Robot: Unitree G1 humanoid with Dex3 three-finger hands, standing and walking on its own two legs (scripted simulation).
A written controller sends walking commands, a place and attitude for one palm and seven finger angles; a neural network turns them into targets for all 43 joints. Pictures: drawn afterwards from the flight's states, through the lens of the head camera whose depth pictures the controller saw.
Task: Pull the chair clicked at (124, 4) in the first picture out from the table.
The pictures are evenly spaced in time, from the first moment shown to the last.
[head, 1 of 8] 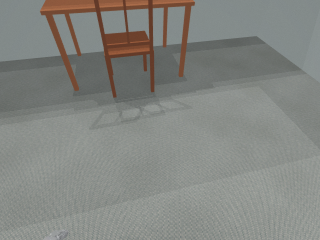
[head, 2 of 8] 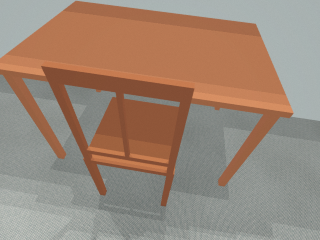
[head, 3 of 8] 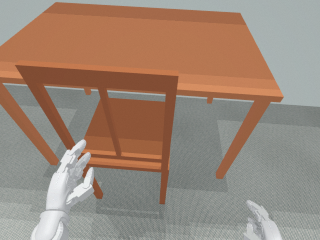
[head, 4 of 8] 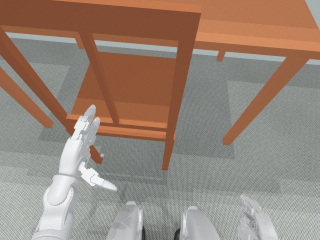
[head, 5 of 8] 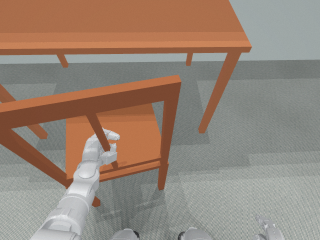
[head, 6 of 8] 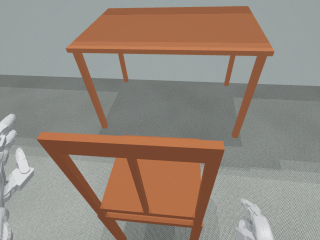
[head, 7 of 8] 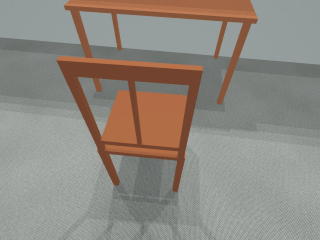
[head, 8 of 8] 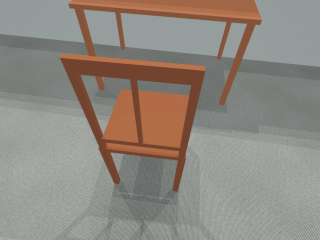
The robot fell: no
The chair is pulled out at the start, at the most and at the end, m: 0.00 0.64 0.64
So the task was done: yes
